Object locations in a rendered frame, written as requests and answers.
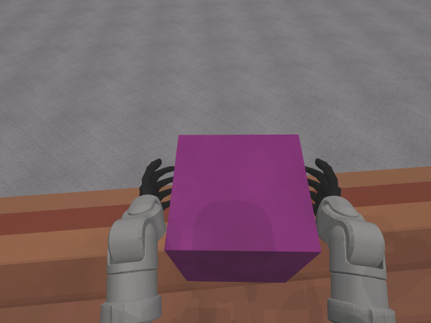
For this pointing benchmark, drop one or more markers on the carton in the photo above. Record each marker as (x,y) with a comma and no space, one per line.
(240,209)

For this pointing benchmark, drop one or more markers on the left robot forearm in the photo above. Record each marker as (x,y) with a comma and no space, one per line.
(132,285)

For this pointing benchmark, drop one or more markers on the robot left hand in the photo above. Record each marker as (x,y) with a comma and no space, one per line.
(150,184)

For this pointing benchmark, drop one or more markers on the robot right hand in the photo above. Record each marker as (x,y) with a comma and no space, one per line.
(328,185)

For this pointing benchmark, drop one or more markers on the right robot forearm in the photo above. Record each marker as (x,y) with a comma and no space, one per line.
(356,262)

